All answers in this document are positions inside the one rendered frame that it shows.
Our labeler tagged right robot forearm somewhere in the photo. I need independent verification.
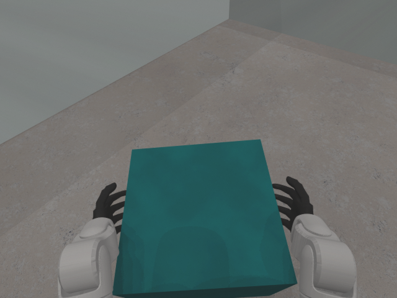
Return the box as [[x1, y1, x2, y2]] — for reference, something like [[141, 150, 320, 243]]
[[290, 214, 357, 298]]

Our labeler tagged right robot hand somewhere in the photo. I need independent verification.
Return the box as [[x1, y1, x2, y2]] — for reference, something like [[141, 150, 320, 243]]
[[272, 176, 314, 232]]

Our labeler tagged left robot hand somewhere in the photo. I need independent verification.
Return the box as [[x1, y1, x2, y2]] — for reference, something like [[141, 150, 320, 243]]
[[93, 183, 127, 234]]

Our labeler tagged carton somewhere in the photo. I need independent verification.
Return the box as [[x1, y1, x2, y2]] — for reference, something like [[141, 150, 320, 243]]
[[112, 139, 297, 298]]

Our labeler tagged left robot forearm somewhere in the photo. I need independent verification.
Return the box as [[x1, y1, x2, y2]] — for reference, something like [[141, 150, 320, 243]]
[[57, 217, 119, 298]]

